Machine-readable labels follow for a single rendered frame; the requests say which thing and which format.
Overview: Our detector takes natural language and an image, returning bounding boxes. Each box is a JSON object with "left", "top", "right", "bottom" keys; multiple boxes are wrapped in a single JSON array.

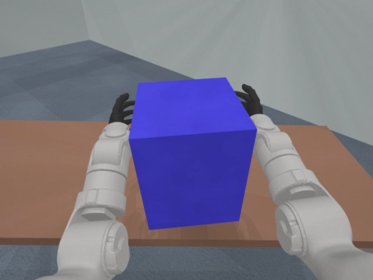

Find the carton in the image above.
[{"left": 129, "top": 78, "right": 257, "bottom": 230}]

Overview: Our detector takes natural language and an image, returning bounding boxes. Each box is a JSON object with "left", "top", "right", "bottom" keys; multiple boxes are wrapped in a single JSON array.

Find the right robot hand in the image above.
[{"left": 235, "top": 84, "right": 263, "bottom": 116}]

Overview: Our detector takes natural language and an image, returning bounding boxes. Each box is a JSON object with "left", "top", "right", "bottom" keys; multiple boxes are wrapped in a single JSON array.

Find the left robot upper arm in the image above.
[{"left": 35, "top": 220, "right": 130, "bottom": 280}]

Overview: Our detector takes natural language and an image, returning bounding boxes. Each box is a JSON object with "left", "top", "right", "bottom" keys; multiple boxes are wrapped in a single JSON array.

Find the right robot upper arm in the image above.
[{"left": 275, "top": 195, "right": 373, "bottom": 280}]

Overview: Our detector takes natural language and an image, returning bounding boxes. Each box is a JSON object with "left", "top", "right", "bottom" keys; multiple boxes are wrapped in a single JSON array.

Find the table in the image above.
[{"left": 0, "top": 120, "right": 373, "bottom": 254}]

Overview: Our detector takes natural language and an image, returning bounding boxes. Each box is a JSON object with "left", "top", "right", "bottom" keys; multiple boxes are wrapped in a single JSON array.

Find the robot right forearm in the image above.
[{"left": 250, "top": 114, "right": 353, "bottom": 239}]

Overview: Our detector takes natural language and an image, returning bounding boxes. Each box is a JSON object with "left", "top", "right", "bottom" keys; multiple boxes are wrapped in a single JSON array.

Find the robot left forearm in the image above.
[{"left": 57, "top": 122, "right": 132, "bottom": 265}]

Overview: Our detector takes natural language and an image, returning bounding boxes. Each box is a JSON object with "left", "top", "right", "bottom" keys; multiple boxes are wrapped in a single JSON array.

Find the left robot hand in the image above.
[{"left": 108, "top": 93, "right": 135, "bottom": 130}]

